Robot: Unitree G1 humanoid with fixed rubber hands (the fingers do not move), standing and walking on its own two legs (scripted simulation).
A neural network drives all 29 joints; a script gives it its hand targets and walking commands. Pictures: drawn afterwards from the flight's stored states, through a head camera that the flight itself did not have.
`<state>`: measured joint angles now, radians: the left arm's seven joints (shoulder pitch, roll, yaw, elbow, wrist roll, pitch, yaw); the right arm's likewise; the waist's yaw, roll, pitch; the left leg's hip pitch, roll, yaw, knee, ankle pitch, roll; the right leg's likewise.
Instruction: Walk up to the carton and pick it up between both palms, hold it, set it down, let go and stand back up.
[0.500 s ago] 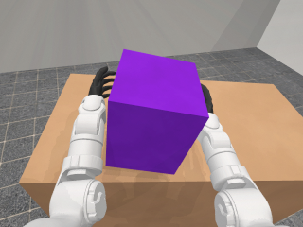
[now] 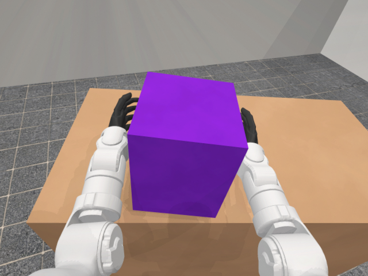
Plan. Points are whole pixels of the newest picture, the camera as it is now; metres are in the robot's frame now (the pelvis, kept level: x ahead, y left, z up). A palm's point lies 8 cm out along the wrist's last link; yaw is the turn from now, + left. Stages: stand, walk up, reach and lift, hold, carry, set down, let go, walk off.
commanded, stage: set down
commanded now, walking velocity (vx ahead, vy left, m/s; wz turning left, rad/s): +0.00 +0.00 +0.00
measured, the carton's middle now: (182, 147) +0.38 +0.02 +0.09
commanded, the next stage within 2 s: none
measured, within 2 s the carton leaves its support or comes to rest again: rests again in 0.72 s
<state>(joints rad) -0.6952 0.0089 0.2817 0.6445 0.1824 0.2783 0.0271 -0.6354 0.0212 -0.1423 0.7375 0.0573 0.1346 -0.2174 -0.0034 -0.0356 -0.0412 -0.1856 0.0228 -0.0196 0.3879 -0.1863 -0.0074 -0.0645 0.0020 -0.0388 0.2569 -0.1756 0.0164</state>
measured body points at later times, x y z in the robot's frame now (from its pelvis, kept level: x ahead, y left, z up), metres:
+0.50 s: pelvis +0.00 +0.00 +0.00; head -0.01 +0.03 +0.45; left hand +0.40 +0.15 +0.11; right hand +0.38 -0.14 +0.10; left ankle +0.01 +0.12 -0.75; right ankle -0.02 -0.13 -0.75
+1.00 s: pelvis -0.01 +0.00 +0.00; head -0.01 +0.04 +0.45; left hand +0.39 +0.16 +0.10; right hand +0.37 -0.14 +0.09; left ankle +0.01 +0.12 -0.75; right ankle -0.02 -0.13 -0.75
